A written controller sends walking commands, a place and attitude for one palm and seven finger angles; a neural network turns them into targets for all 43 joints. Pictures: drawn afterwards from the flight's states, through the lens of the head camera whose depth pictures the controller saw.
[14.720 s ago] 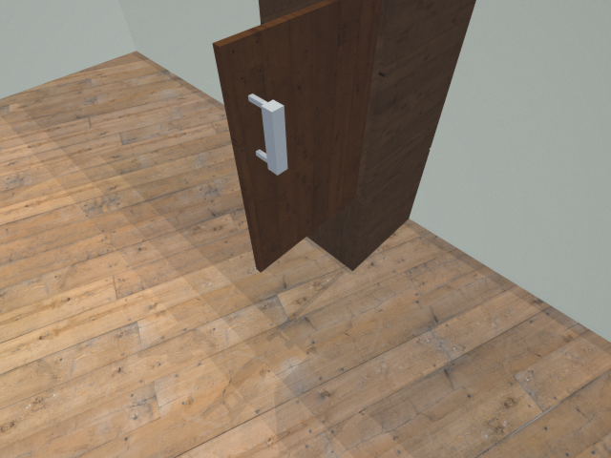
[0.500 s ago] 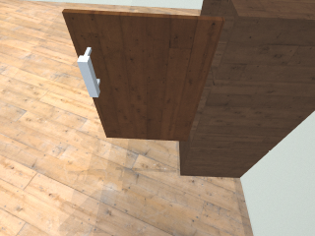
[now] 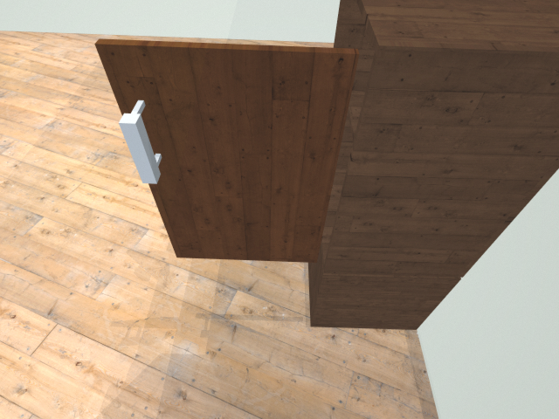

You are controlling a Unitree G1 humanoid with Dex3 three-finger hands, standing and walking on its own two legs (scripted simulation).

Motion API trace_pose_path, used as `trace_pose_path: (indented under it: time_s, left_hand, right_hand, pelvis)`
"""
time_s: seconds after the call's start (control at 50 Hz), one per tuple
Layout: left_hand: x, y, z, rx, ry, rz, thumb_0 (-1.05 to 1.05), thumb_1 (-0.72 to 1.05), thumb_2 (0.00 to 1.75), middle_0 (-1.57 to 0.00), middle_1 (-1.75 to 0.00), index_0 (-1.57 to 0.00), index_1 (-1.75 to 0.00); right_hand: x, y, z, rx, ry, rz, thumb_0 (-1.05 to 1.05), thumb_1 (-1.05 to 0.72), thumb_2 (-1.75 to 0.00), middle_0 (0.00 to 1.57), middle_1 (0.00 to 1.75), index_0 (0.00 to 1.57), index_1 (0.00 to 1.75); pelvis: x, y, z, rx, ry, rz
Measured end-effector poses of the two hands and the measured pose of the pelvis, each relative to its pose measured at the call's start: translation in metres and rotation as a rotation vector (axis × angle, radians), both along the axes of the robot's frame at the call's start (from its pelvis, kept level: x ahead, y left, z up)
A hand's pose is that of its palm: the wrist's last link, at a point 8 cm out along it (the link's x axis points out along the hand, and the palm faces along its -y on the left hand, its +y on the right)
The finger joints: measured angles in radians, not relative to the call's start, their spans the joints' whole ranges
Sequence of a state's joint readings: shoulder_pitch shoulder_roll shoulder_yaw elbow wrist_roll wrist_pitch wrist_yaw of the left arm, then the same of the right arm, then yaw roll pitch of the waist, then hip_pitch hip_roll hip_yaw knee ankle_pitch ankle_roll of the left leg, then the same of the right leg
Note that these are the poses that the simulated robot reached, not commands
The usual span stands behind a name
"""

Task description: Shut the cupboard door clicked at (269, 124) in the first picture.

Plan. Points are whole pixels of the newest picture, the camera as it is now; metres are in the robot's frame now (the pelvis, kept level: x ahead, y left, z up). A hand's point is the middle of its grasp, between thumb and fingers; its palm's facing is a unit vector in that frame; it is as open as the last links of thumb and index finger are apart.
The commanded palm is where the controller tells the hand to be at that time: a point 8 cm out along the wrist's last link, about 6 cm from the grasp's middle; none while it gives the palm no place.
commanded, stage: look again from close up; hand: left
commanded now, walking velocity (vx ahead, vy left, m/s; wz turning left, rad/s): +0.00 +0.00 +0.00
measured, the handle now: (145, 142) +0.54 +0.27 +0.09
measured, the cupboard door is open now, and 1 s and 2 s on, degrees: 90 90 90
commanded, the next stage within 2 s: shuffle to correct the standing spot in 0.52 s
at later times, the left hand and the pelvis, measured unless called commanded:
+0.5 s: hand out of the picture -0.01 +0.23 -0.19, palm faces +0.01 -0.99 -0.16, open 7.4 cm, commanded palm none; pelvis -0.02 +0.05 -0.01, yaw +0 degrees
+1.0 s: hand out of the picture -0.11 +0.23 -0.19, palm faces +0.07 -0.99 -0.12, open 7.4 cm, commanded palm none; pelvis -0.01 +0.08 -0.01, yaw +1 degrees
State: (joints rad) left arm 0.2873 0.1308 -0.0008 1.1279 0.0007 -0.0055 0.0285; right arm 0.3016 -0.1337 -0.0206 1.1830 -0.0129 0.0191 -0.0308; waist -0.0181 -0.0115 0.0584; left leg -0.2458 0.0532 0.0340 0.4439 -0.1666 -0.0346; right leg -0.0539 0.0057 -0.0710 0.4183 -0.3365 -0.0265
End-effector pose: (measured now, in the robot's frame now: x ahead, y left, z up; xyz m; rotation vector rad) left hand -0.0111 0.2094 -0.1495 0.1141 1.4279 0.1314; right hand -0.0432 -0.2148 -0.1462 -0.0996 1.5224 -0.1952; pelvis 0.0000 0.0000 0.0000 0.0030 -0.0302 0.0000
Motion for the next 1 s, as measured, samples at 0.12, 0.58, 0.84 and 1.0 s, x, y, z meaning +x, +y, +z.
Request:
trace_pose_path:
  time_s: [0.12, 0.58, 0.84, 1.0]
  left_hand:
    - [-0.006, -0.003, 0.001, 0.005, 0.018, -0.017, 0.00, 0.91, 0.90, -0.20, -0.30, -0.20, -0.30]
    - [-0.018, 0.082, -0.011, 0.017, -0.083, -0.026, 0.00, 0.90, 0.90, -0.20, -0.30, -0.20, -0.30]
    - [-0.084, 0.088, -0.001, 0.019, 0.056, 0.039, 0.00, 0.91, 0.90, -0.20, -0.30, -0.19, -0.30]
    - [-0.102, 0.075, -0.016, -0.050, 0.154, 0.069, 0.00, 0.90, 0.90, -0.20, -0.30, -0.20, -0.30]
  right_hand:
    - [0.009, 0.008, -0.002, 0.013, -0.020, 0.009, 0.01, -0.91, -0.90, 0.20, 0.30, 0.20, 0.30]
    - [0.068, 0.046, 0.020, -0.070, -0.287, 0.114, 0.01, -0.91, -0.90, 0.20, 0.30, 0.20, 0.30]
    - [0.051, 0.049, 0.017, -0.055, -0.205, 0.128, 0.01, -0.91, -0.90, 0.20, 0.30, 0.21, 0.30]
    - [0.056, 0.058, 0.010, -0.071, -0.211, 0.110, 0.01, -0.91, -0.90, 0.20, 0.30, 0.20, 0.30]
  pelvis:
    - [0.002, 0.005, -0.001, -0.017, 0.012, -0.019]
    - [-0.027, 0.061, -0.006, -0.028, 0.014, -0.006]
    - [-0.027, 0.068, -0.001, -0.023, 0.028, 0.014]
    - [-0.009, 0.078, -0.012, -0.027, 0.008, 0.009]
